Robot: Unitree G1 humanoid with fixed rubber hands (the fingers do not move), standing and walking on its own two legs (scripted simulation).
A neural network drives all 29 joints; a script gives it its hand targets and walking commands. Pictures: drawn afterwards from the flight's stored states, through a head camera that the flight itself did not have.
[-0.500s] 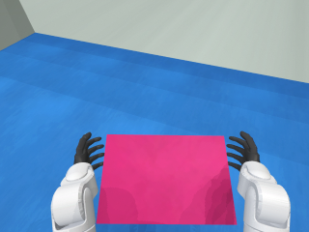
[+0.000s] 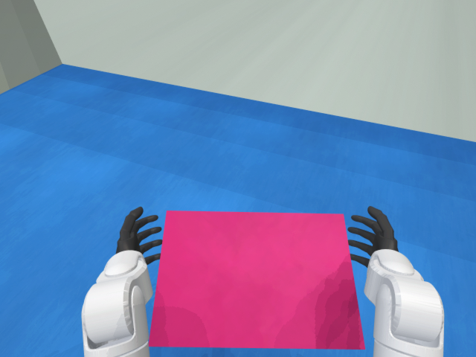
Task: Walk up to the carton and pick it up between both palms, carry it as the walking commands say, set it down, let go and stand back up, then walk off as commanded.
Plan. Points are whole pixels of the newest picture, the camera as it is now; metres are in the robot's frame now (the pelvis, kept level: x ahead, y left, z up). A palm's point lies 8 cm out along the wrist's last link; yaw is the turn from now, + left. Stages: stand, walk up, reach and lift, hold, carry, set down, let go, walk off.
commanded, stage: carry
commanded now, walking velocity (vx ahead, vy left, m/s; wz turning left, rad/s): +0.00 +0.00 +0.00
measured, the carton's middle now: (253, 279) +0.26 +0.00 +0.00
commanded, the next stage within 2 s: none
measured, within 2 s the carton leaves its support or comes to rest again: neither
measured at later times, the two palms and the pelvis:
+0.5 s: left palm (141, 270) +0.24 +0.18 +0.06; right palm (375, 269) +0.24 -0.19 +0.06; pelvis -0.02 -0.01 +0.00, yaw +0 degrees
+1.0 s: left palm (137, 281) +0.24 +0.18 +0.05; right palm (369, 276) +0.24 -0.18 +0.05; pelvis -0.02 +0.00 +0.00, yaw +0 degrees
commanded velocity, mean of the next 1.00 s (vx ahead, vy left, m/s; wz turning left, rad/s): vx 0.00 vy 0.00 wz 0.00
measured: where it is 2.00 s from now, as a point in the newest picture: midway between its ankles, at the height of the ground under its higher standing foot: outside the picture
